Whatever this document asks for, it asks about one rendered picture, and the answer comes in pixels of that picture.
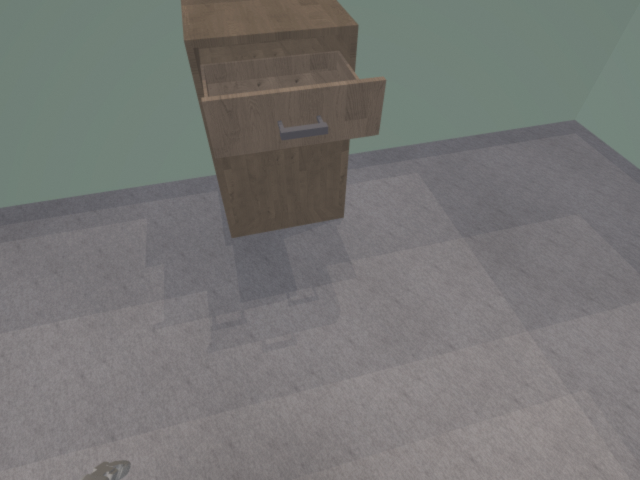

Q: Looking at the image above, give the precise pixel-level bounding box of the left robot hand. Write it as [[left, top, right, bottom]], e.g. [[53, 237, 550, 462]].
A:
[[81, 460, 131, 480]]

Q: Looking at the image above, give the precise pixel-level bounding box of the handle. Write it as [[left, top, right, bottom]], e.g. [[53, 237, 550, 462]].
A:
[[278, 115, 328, 140]]

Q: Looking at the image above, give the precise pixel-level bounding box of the drawer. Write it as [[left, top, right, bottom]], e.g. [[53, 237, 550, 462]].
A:
[[200, 51, 386, 159]]

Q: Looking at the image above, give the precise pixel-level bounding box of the cabinet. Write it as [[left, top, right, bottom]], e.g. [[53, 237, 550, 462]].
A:
[[181, 0, 359, 238]]

